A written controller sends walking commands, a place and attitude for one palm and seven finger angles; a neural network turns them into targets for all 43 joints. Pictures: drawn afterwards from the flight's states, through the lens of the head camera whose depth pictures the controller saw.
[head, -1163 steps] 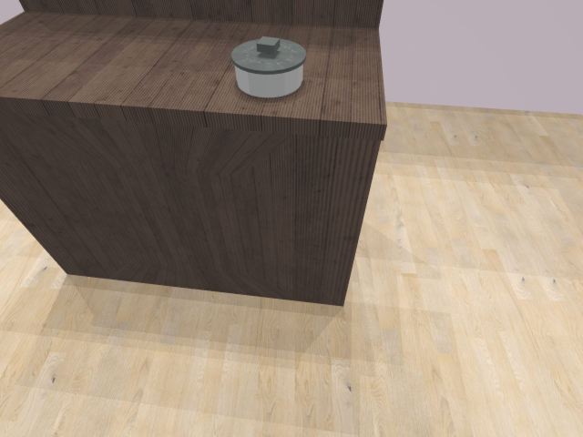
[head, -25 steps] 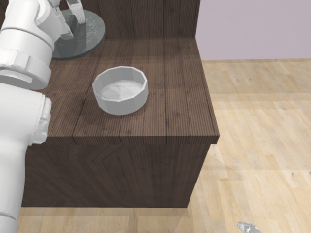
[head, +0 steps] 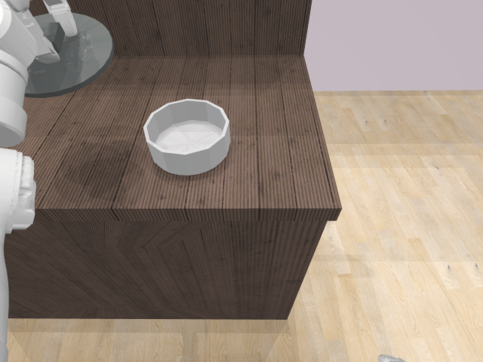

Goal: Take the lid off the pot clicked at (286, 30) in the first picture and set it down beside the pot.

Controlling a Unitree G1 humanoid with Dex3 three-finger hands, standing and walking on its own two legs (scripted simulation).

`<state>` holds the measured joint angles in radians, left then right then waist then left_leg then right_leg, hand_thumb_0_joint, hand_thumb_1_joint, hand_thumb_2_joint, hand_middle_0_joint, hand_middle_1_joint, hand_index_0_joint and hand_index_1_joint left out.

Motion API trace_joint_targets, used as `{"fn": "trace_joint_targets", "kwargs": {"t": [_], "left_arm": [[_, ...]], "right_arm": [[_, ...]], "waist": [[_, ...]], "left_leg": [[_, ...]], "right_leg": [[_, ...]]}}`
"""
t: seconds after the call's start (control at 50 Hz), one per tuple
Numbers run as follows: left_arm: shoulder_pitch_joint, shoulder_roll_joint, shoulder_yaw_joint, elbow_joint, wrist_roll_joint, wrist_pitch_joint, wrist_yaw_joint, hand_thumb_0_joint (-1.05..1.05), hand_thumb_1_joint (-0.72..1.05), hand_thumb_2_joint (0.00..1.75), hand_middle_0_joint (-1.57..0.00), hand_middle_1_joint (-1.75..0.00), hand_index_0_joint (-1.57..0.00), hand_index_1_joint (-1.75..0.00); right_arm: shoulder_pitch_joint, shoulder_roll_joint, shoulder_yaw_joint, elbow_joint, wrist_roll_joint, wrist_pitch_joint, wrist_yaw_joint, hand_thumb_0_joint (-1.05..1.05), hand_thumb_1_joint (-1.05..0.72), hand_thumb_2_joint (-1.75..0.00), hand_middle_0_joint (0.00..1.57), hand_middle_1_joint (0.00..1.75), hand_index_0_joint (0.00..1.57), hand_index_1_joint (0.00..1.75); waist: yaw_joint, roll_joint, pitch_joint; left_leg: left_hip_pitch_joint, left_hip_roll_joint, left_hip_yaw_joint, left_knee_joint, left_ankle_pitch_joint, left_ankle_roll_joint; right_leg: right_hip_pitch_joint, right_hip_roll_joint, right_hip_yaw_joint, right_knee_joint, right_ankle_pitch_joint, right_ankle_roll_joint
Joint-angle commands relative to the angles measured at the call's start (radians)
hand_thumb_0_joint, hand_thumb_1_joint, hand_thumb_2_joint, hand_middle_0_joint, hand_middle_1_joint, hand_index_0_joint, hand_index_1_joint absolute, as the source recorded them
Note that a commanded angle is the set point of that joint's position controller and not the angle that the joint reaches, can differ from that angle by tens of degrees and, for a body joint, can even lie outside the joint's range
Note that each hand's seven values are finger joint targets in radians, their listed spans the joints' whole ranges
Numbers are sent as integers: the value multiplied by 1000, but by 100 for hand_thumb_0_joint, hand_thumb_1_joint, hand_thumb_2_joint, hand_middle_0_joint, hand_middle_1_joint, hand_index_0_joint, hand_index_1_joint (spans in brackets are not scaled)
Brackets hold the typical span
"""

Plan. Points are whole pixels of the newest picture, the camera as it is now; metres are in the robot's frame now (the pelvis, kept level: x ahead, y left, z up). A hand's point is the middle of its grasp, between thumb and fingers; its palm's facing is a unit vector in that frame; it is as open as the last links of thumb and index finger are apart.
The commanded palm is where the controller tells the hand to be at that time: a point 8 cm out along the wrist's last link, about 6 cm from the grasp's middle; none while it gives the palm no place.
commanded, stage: move the lid sideways beside the pot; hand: left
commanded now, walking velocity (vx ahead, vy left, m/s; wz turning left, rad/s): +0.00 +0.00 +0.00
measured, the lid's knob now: (44, 37) +0.49 +0.27 +0.29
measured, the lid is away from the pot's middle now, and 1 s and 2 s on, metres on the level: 0.17 0.24 0.24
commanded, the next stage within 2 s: lower the lid onto the table in 0.74 s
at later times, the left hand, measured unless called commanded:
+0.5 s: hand out of the picture +0.46 +0.31 +0.30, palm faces -0.17 -0.15 -0.97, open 7.8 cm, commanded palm +0.46 +0.31 +0.37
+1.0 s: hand out of the picture +0.46 +0.33 +0.29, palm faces -0.20 -0.19 -0.96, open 7.8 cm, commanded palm +0.47 +0.32 +0.36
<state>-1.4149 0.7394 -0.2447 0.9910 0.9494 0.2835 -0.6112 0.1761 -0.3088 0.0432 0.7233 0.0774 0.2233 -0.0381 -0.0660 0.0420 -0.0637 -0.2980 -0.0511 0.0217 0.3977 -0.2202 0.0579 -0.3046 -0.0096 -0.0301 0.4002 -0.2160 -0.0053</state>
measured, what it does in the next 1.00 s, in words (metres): stands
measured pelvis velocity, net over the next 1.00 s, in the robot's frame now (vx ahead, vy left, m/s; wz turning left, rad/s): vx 0.01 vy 0.00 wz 0.01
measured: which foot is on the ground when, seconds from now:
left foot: down 0.00-1.00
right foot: down 0.00-1.00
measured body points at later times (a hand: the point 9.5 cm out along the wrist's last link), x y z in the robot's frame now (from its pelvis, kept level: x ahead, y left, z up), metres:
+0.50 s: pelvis +0.00 +0.00 +0.00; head +0.04 -0.01 +0.45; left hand +0.46 +0.31 +0.36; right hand +0.08 -0.27 -0.13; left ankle -0.02 +0.08 -0.74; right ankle -0.02 -0.12 -0.74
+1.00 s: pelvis +0.01 +0.00 +0.00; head +0.06 +0.00 +0.45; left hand +0.47 +0.33 +0.35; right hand +0.09 -0.27 -0.13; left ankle -0.02 +0.08 -0.74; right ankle -0.02 -0.12 -0.74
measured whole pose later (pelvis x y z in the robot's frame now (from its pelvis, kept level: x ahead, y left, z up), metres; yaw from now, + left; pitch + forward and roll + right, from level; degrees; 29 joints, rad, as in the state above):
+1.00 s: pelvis +0.01 +0.00 +0.00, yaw +0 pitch +8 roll -1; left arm -1.46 0.87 -0.21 1.14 0.98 0.24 -0.62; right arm 0.20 -0.31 0.05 0.74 0.09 0.20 -0.04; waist -0.08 0.04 -0.05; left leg -0.32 -0.05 0.01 0.41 -0.23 0.06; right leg -0.31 -0.01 -0.04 0.37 -0.21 0.00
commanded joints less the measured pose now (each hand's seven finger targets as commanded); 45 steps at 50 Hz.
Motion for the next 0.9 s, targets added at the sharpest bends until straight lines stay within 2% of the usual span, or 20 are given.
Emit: {"fn": "trace_joint_targets", "kwargs": {"t": [0.0, 0.02, 0.04, 0.08, 0.22, 0.24, 0.3, 0.32, 0.34, 0.42, 0.44, 0.52, 0.6, 0.62, 0.64, 0.66, 0.72, 0.8, 0.86, 0.88], "left_arm": [[-591, 228, 59, -123, 25, -16, 53, 0, 64, 95, -76, -112, -82, -108], [-605, 227, 46, -173, 14, -28, 55, 0, 64, 95, -76, -112, -82, -108], [-687, 282, 87, -255, 33, -39, 63, 0, 64, 95, -76, -112, -82, -108], [-702, 266, 74, -252, 39, -49, 66, 0, 64, 95, -76, -112, -82, -108], [-573, 261, 65, -105, 27, -56, 56, 0, 64, 95, -76, -112, -82, -108], [-616, 320, 103, -138, 47, -61, 60, 0, 64, 95, -76, -112, -82, -108], [-635, 328, 100, -152, 49, -73, 60, 0, 64, 95, -76, -112, -82, -108], [-609, 321, 94, -159, 39, -77, 61, 0, 64, 95, -76, -112, -82, -108], [-623, 378, 136, -168, 57, -81, 64, 0, 64, 95, -76, -112, -82, -108], [-547, 340, 101, -114, 39, -86, 55, 0, 64, 95, -76, -112, -82, -108], [-570, 381, 127, -119, 56, -86, 56, 0, 64, 95, -76, -112, -82, -108], [-572, 375, 108, -147, 42, -99, 55, 0, 64, 95, -76, -112, -82, -108], [-580, 426, 145, -142, 56, -106, 57, 0, 64, 95, -76, -112, -82, -108], [-580, 371, 101, -163, 39, -108, 52, 0, 64, 95, -76, -112, -82, -108], [-593, 411, 137, -178, 52, -105, 56, 0, 64, 95, -76, -112, -82, -108], [-577, 364, 101, -133, 49, -105, 53, 0, 64, 95, -76, -112, -82, -108], [-556, 367, 107, -178, 36, -109, 52, 0, 64, 95, -76, -112, -82, -108], [-568, 396, 132, -163, 43, -106, 53, 0, 64, 95, -76, -112, -82, -108], [-581, 324, 76, -28, 39, -58, 46, 0, 64, 95, -76, -112, -82, -108], [-585, 365, 105, -45, 42, -56, 48, 0, 64, 95, -76, -112, -82, -108]], "right_arm": [[-45, -140, -35, -97, -3, -19, -15, 0, -90, -90, 20, 30, 20, 30], [-53, -148, -35, -102, 2, -24, -16, 0, -90, -90, 20, 30, 20, 30], [-43, -143, -39, -101, -8, -30, -16, 0, -90, -90, 20, 30, 20, 30], [-43, -135, -39, -103, -5, -38, -17, 0, -90, -90, 20, 30, 20, 30], [-30, -150, -35, -90, 0, -27, -16, 0, -90, -90, 20, 30, 20, 30], [-24, -147, -33, -87, -5, -24, -15, 0, -90, -90, 20, 30, 20, 30], [-26, -143, -35, -95, -2, -21, -20, 0, -90, -90, 20, 30, 20, 30], [-25, -148, -38, -100, 0, -26, -19, 0, -90, -90, 20, 30, 20, 30], [-13, -146, -38, -93, -7, -22, -20, 0, -90, -90, 20, 30, 20, 30], [-9, -150, -39, -101, 4, -18, -17, 0, -90, -90, 20, 30, 20, 30], [-6, -151, -37, -93, -2, -13, -17, 0, -90, -90, 20, 30, 20, 30], [-9, -155, -37, -104, 6, -12, -19, 0, -90, -90, 20, 30, 20, 30], [9, -156, -39, -95, 4, -11, -23, 0, -90, -90, 20, 30, 20, 30], [6, -158, -42, -99, 9, -18, -21, 0, -90, -90, 20, 30, 20, 30], [17, -158, -44, -90, 2, -16, -19, 0, -90, -90, 20, 30, 20, 30], [16, -154, -41, -86, 6, -18, -20, 0, -90, -90, 20, 30, 20, 30], [21, -162, -44, -92, 7, -24, -17, 0, -90, -90, 20, 30, 20, 30], [23, -158, -44, -82, 3, -18, -17, 0, -90, -90, 20, 30, 20, 30], [34, -157, -40, -56, 7, -30, -15, 0, -90, -90, 20, 30, 20, 30], [37, -164, -39, -59, 6, -32, -13, 0, -90, -90, 20, 30, 20, 30]], "waist": [[-12, -25, -341], [-11, 33, -370], [-3, 41, -473], [-6, 75, -491], [-12, 40, -367], [-5, 28, -411], [-6, 18, -428], [-6, 63, -434], [-2, 39, -470], [-8, 54, -400], [-6, 39, -412], [-10, 99, -405], [-8, 78, -419], [-15, 118, -407], [-9, 106, -436], [-18, 113, -396], [-14, 135, -418], [-12, 85, -421], [-30, 72, -353], [-23, 52, -374]], "left_leg": [[211, 8, -39, 4, 346, -2], [243, 10, -44, 7, 406, -17], [292, 8, -51, 15, 442, -14], [340, 11, -60, 36, 524, -18], [254, 13, -45, 22, 463, -21], [250, 15, -45, 18, 452, -15], [254, 17, -43, 18, 443, -4], [279, 14, -44, 34, 514, -13], [279, 17, -45, 36, 523, -9], [264, 20, -38, 42, 543, -10], [251, 22, -35, 38, 505, -4], [265, 23, -36, 42, 537, -7], [268, 28, -38, 40, 507, 0], [297, 27, -43, 46, 564, -12], [315, 32, -50, 47, 563, -10], [308, 32, -50, 53, 576, -11], [331, 29, -51, 57, 620, -20], [304, 29, -48, 51, 557, -7], [276, 25, -50, 44, 523, -11], [261, 23, -48, 36, 490, -9]], "right_leg": [[75, 25, 0, -34, 223, -52], [72, 25, -4, -35, 244, -59], [105, 27, 9, -26, 260, -53], [78, 29, 5, -23, 270, -54], [61, 29, -10, -34, 255, -58], [92, 27, 1, -30, 259, -52], [105, 23, 3, -28, 265, -50], [95, 26, 1, -28, 294, -56], [116, 27, 8, -22, 301, -49], [89, 29, -1, -29, 307, -52], [100, 28, 5, -28, 290, -46], [88, 29, 1, -30, 300, -54], [92, 30, 3, -33, 272, -47], [65, 34, -5, -38, 286, -54], [70, 36, 0, -38, 269, -48], [40, 37, -7, -38, 268, -51], [50, 40, -9, -40, 294, -55], [69, 35, -5, -39, 283, -47], [41, 39, -15, -44, 268, -47], [67, 37, -12, -41, 268, -45]]}}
